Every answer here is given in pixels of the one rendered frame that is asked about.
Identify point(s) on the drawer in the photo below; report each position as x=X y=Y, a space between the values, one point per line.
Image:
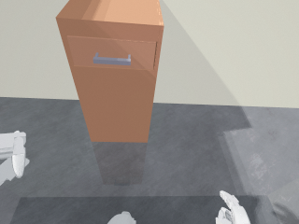
x=84 y=48

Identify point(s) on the left robot thigh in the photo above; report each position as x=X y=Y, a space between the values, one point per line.
x=122 y=219

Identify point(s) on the left robot hand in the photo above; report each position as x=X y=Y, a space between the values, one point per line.
x=12 y=149

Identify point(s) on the right robot hand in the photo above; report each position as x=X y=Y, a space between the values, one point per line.
x=237 y=215

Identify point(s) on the cabinet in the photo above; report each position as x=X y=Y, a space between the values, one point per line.
x=116 y=102

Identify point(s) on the left robot shin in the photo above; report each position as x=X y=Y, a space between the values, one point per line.
x=125 y=213

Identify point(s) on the handle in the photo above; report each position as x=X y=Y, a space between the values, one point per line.
x=108 y=60

